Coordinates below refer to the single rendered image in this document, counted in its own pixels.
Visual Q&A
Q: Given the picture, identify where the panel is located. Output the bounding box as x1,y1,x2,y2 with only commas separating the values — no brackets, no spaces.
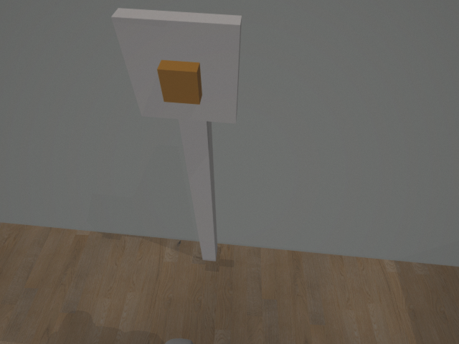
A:
111,8,242,262

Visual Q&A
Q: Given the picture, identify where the button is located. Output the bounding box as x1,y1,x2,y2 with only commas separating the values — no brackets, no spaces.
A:
157,60,202,105

